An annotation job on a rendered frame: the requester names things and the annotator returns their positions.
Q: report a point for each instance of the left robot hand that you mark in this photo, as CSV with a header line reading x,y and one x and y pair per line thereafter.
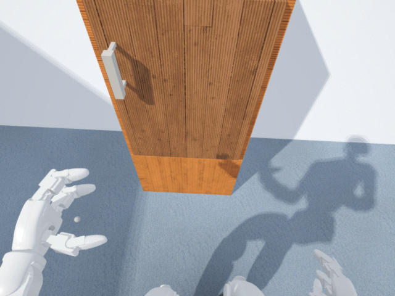
x,y
32,229

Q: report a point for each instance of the right robot hand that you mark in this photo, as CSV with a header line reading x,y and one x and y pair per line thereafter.
x,y
335,283

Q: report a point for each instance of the robot right thigh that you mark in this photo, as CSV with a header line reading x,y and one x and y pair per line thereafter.
x,y
241,288

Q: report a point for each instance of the left robot forearm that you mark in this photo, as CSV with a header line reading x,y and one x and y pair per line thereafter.
x,y
21,273

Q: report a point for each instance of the cupboard door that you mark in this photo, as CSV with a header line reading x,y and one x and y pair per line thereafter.
x,y
193,69

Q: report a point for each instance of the handle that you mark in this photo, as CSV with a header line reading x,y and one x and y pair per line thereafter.
x,y
113,73

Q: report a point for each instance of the robot right shin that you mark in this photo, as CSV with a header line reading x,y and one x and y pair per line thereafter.
x,y
239,278

